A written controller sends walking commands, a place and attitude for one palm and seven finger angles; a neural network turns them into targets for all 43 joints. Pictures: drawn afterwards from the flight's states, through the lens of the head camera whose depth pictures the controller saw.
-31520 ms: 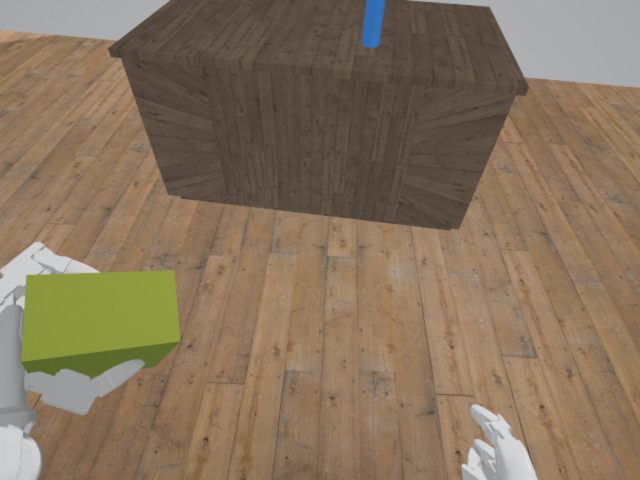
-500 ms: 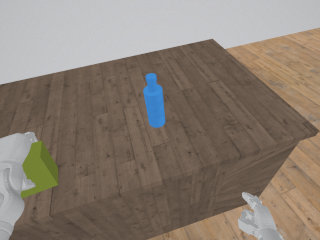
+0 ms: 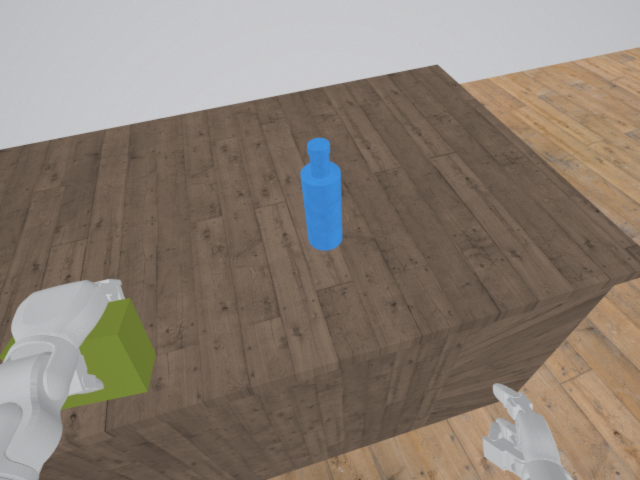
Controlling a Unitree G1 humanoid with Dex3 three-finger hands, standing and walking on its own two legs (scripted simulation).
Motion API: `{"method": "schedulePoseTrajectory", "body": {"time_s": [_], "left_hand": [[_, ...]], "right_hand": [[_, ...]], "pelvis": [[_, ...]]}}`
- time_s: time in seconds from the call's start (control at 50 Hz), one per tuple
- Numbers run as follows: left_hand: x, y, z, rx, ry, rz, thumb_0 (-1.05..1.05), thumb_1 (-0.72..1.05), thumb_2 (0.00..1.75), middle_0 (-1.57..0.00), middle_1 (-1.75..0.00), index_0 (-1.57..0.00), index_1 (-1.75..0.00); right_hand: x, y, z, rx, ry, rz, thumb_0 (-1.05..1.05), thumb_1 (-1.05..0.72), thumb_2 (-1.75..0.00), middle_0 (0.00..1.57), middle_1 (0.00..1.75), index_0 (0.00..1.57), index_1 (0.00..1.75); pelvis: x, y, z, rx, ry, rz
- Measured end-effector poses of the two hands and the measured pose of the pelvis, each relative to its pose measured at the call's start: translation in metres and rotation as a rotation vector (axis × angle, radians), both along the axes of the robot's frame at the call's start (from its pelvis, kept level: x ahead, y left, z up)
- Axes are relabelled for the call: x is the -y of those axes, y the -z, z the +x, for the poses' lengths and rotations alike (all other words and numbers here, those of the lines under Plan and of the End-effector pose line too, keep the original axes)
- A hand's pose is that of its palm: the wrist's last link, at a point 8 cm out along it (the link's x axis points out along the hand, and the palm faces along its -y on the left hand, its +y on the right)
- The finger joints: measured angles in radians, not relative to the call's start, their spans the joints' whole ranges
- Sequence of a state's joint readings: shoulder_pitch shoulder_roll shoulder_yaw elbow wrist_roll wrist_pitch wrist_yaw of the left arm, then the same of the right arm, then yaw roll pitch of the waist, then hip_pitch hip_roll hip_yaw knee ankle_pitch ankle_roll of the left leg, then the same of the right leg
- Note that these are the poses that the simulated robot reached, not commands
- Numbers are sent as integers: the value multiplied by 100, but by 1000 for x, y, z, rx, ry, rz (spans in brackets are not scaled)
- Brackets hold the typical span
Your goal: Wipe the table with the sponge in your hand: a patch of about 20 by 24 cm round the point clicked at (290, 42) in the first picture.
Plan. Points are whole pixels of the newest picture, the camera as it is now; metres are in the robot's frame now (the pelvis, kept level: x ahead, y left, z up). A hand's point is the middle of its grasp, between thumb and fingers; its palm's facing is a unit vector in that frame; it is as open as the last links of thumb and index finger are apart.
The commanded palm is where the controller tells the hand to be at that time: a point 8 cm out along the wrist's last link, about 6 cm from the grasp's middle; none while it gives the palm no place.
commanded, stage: move the sponge above the wiping area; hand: left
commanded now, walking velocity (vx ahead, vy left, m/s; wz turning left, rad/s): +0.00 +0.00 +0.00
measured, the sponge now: (92, 363) +0.22 +0.34 +0.01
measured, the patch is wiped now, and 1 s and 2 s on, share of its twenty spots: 0.00 0.00 0.00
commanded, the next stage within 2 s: none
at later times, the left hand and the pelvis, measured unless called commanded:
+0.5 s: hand (98, 318) +0.25 +0.31 +0.08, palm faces -0.01 +0.00 -1.00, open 10.1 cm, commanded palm +0.22 +0.34 +0.16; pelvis +0.00 +0.00 +0.00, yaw +0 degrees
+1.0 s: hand (72, 297) +0.26 +0.33 +0.12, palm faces +0.18 +0.05 -0.98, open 10.0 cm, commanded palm +0.22 +0.33 +0.16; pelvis +0.00 -0.01 +0.00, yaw +0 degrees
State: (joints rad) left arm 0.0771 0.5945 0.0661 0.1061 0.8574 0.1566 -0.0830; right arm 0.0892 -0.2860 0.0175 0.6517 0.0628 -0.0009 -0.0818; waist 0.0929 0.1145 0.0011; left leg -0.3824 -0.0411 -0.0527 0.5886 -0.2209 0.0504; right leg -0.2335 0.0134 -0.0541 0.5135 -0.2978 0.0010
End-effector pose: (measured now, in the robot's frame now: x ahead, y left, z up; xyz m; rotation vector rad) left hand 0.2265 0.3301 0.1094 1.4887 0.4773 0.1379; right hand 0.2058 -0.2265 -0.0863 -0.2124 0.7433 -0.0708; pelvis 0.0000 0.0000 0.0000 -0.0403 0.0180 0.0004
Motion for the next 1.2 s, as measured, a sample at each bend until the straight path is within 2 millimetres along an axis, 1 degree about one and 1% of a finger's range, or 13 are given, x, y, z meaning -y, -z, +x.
{"method": "schedulePoseTrajectory", "body": {"time_s": [0.1,0.22,0.32,0.4,0.52,0.62,0.72,0.82,0.88,0.94,1.06,1.12,1.2], "left_hand": [[40,-29,-4,246,267,64,0,-51,104,-72,-129,-75,-129],[-20,-71,-7,458,-83,138,0,-51,103,-72,-130,-76,-130],[-58,-41,-16,221,-332,93,0,-51,103,-72,-130,-76,-130],[-24,4,-10,41,-187,1,0,-51,103,-72,-130,-76,-131],[25,-37,8,246,168,107,0,-50,104,-72,-131,-75,-131],[-12,-67,18,369,-58,123,0,-50,104,-72,-131,-75,-131],[-44,-43,3,137,-277,114,0,-50,104,-71,-131,-75,-132],[-10,-2,-13,-41,-81,16,0,-50,104,-72,-132,-75,-132],[21,-11,-14,67,117,20,0,-50,104,-72,-132,-76,-133],[31,-35,-9,230,203,107,0,-50,104,-72,-132,-76,-133],[-15,-71,6,403,-129,143,0,-50,104,-72,-132,-76,-133],[-28,-63,5,284,-251,131,0,-50,104,-72,-132,-75,-133],[-8,-26,2,77,-181,67,0,-50,104,-72,-132,-75,-133]], "right_hand": [[-19,-8,7,26,-40,-17,1,-91,-90,20,30,20,30],[-34,-2,13,-24,-65,52,1,-90,-90,20,30,20,30],[-34,-5,15,-8,-63,64,1,-90,-90,20,30,20,30],[-29,-6,16,27,-70,24,1,-90,-90,20,30,20,30],[-25,-10,11,43,-69,-25,1,-90,-90,20,30,20,30],[-17,-4,3,-11,-33,24,1,-90,-90,20,30,20,30],[-2,1,-4,-45,-14,41,1,-90,-90,20,30,20,30],[6,2,-6,-39,-24,-16,1,-90,-90,20,30,20,30],[4,1,-5,-30,-41,-58,1,-91,-90,20,30,20,30],[-1,1,-2,-21,-53,-51,1,-91,-90,19,30,20,30],[-8,4,4,-33,-31,44,1,-90,-90,20,30,20,30],[-6,1,7,-13,-23,72,1,-90,-90,20,30,20,30],[-1,-3,12,25,-27,64,1,-90,-90,20,30,20,30]], "pelvis": [[-3,1,3,-1,17,-3],[-3,0,-3,8,26,-4],[-3,0,-6,-1,-1,-1],[-4,1,-7,1,-22,-5],[-1,1,-3,17,-2,-4],[3,-1,-3,24,21,-1],[6,-2,-2,10,14,5],[6,-1,-1,14,-8,0],[8,-1,0,22,-10,-1],[10,0,0,23,-3,-4],[14,0,-2,10,11,4],[14,-1,-1,4,9,8],[12,-1,0,6,-4,8]]}}
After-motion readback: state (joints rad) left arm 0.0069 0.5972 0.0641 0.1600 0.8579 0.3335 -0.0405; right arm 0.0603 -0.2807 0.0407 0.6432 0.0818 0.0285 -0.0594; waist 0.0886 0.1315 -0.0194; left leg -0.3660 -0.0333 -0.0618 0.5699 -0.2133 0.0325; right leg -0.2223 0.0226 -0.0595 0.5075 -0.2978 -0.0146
